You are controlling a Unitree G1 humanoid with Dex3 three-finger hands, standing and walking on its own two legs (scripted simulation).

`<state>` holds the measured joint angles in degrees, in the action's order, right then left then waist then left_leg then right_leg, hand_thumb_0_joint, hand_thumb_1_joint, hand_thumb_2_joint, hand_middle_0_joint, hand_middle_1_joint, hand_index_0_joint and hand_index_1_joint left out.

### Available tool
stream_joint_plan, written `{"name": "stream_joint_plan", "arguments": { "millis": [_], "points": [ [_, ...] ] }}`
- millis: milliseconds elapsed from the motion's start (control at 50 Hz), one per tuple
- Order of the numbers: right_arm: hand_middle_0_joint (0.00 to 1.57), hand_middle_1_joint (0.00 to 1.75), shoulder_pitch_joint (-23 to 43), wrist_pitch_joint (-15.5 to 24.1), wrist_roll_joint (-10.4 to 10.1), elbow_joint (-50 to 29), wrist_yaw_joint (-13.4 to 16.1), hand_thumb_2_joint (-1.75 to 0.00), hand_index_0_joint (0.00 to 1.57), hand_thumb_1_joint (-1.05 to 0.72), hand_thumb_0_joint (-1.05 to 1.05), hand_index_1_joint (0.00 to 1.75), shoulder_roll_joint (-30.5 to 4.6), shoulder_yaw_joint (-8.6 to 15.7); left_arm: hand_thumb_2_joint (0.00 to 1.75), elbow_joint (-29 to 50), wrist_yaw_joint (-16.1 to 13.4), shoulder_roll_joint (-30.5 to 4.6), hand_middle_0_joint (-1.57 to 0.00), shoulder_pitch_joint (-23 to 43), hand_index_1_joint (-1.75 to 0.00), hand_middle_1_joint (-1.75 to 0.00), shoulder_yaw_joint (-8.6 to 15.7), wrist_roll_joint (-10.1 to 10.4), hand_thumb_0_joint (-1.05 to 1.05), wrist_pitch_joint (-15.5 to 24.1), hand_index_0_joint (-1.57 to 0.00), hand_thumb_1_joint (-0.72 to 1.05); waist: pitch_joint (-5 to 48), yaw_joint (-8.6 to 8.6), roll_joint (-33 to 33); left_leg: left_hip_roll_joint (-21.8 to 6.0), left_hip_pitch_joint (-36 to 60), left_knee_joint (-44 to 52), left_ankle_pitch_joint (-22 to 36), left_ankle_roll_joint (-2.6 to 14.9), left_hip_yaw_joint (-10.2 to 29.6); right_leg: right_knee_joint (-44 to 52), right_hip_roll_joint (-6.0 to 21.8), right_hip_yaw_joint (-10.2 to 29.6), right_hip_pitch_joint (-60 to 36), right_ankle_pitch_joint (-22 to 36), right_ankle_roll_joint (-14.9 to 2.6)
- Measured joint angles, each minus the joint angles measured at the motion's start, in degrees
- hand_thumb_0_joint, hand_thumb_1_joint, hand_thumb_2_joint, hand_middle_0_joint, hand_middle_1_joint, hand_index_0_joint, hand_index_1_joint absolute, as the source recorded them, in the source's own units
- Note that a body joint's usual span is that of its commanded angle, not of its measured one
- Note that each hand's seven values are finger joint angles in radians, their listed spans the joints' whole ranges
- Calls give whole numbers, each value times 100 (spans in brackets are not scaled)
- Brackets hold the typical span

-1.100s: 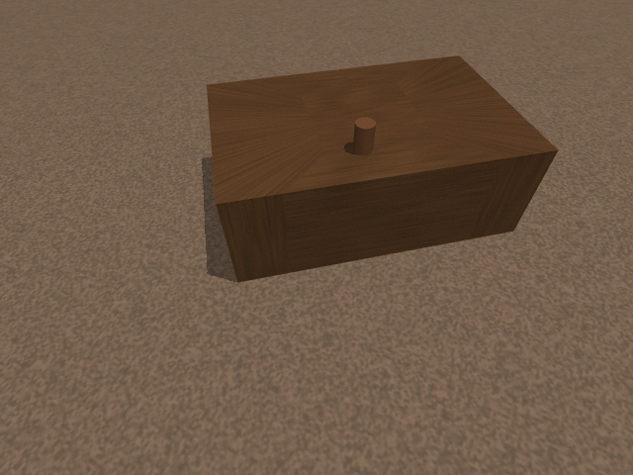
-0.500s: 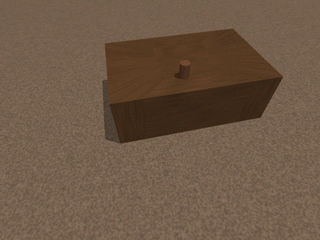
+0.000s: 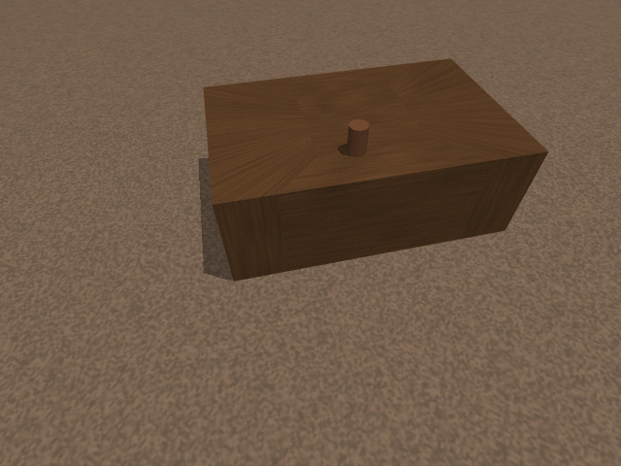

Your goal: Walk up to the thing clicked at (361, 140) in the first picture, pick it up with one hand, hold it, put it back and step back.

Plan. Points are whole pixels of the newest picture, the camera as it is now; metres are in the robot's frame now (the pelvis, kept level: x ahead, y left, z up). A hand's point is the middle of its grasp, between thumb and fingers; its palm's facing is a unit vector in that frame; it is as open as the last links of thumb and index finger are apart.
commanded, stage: stand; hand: right
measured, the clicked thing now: (357, 138) +1.18 -0.15 -0.31
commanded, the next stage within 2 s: walk up in 0.02 s
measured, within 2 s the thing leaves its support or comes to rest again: neither
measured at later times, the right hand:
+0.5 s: hand (583, 455) +0.18 -0.37 -0.16, palm faces -0.11 +0.92 -0.39, open 7.4 cm
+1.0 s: hand (528, 313) +0.40 -0.37 -0.14, palm faces -0.16 +0.90 -0.41, open 7.4 cm
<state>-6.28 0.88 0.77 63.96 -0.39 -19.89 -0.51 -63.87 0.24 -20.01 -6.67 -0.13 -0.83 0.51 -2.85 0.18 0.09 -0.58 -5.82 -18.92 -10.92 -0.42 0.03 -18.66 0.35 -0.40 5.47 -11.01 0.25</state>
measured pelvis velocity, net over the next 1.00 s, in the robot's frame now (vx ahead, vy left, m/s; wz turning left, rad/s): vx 0.30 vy -0.10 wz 0.15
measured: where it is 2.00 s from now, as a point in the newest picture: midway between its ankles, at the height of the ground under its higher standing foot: (367, 337)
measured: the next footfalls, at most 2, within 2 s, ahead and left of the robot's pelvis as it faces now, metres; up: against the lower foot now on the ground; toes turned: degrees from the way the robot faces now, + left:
right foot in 0.32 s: +0.16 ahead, -0.20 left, +0.00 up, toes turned +0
left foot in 0.70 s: +0.31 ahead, +0.06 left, +0.00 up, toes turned +13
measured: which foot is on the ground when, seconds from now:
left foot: down 0.00-0.34, up 0.36-0.68, down 0.70-1.00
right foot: down 0.00-0.08, up 0.10-0.30, down 0.32-0.74, up 0.76-1.00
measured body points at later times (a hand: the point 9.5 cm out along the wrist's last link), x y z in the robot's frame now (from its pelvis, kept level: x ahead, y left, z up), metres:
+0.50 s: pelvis +0.11 -0.09 -0.01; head +0.10 -0.09 +0.44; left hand +0.12 +0.24 -0.12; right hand +0.19 -0.42 -0.13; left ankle +0.10 +0.04 -0.69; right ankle +0.12 -0.20 -0.75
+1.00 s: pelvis +0.30 -0.10 -0.02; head +0.31 -0.08 +0.43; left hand +0.34 +0.24 -0.13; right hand +0.41 -0.41 -0.11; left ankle +0.27 +0.05 -0.75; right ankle +0.43 -0.25 -0.71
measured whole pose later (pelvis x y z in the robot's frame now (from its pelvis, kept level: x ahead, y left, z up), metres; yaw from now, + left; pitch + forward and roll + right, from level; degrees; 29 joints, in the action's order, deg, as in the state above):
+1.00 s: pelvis +0.30 -0.10 -0.02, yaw +9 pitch -4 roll +1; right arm -19.4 5.8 0.8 47.9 -2.0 -22.9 2.5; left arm -48.2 5.2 -25.6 -15.3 4.7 -1.3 0.6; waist -4.7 -0.3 -4.1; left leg -3.2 -9.6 -31.4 -18.2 -0.8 -2.8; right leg -48.2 7.0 1.0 28.9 -17.2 -0.6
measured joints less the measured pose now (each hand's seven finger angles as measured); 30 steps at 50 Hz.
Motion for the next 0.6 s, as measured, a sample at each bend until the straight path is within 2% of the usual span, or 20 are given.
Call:
{"name": "stream_joint_plan", "arguments": {
  "millis": [40,100,120,160,200,260,320,340,360,380,420,460,520,600],
  "points": [
    [20,30,-52,9,16,-56,-31,-89,20,-90,0,30,6,51,90,52,55,-7,-20,-21,-30,-30,68,-39,0,-15,-20,91,17,-5,-8,4,-49,-105,-120,55,18,-122,1,-21,47,-172,-30],
    [20,30,-408,140,100,-256,-139,-89,20,-90,0,30,6,222,90,276,242,-122,-20,-171,-30,-30,291,-172,0,-41,-20,91,183,20,-106,57,-226,-520,-678,207,84,-1033,19,-57,400,-1315,-178],
    [20,30,-517,171,126,-311,-164,-89,20,-90,0,30,-6,274,90,347,285,-180,-20,-216,-30,-30,356,-202,0,-66,-20,91,228,27,-142,65,-254,-555,-673,240,95,-1479,14,-46,604,-1470,-186],
    [21,30,-693,237,160,-413,-169,-89,20,-90,0,30,-49,368,90,469,351,-303,-20,-256,-30,-30,455,-221,0,-100,-20,91,190,4,-182,53,-227,-509,-436,281,145,-2222,15,16,991,-1517,-201],
    [21,30,-863,279,174,-496,-152,-89,20,-90,0,30,-85,425,90,559,412,-442,-20,-263,-30,-30,529,-224,0,-103,-20,91,105,-39,-266,51,-143,-449,-436,201,188,-2531,106,140,1297,-1516,-195],
    [21,30,-1081,253,193,-584,-161,-89,20,-90,0,30,-209,493,90,718,493,-563,-20,-311,-30,-30,595,-213,1,-89,-20,91,-6,-98,-265,-45,12,-432,-555,88,255,-2293,265,236,1537,-1431,-159],
    [21,30,-1205,159,215,-626,-165,-89,20,-90,0,30,-397,562,90,858,526,-590,-20,-420,-30,-30,644,-201,1,17,-20,91,-63,-73,-124,-233,24,-927,-992,9,302,-1573,344,130,1387,-723,-103],
    [21,30,-1232,119,224,-634,-145,-89,20,-90,1,30,-466,580,90,904,508,-574,-20,-462,-30,-30,664,-209,0,80,-20,91,-78,-67,6,-345,-100,-1390,-1326,152,401,-1537,254,8,1318,-222,-32],
    [20,30,-1244,73,222,-625,-109,-89,20,-90,1,30,-509,593,90,963,478,-544,-20,-505,-30,-30,686,-235,0,145,-20,91,-75,-55,123,-367,-356,-2096,-1711,246,571,-1706,168,-121,1319,-196,4],
    [20,30,-1239,19,201,-609,-75,-89,20,-90,1,30,-514,599,90,1011,442,-502,-20,-549,-30,-30,693,-257,0,180,-20,91,-62,-30,174,-268,-660,-2841,-1888,267,675,-1846,139,-225,1290,-363,0],
    [20,30,-1206,-9,154,-603,-82,-89,20,-90,1,30,-489,574,90,1057,409,-412,-20,-661,-30,-30,648,-240,0,154,-20,91,-10,59,166,-81,-1178,-3804,-1796,265,494,-1791,147,-332,1085,-584,-108],
    [20,30,-1127,68,98,-664,-148,-89,20,-90,1,30,-491,535,90,1066,394,-317,-20,-799,-30,-30,579,-193,0,146,-20,91,14,129,176,-52,-1604,-4170,-1499,246,233,-1453,118,-405,786,-568,-199],
    [20,30,-1012,199,49,-862,-238,-89,20,-90,1,30,-475,503,90,1062,388,-246,-20,-995,-30,-30,505,-136,0,162,-20,91,2,226,154,-122,-2021,-3946,-1087,201,46,-983,44,-467,407,-488,-245],
    [20,30,-903,244,50,-1087,-355,-89,20,-90,1,30,-406,477,90,1114,393,-292,-20,-1168,-30,-30,473,-115,0,182,-21,90,-54,283,24,-319,-2185,-2959,-788,122,-56,-717,-34,-601,70,-618,-262]
  ]
}}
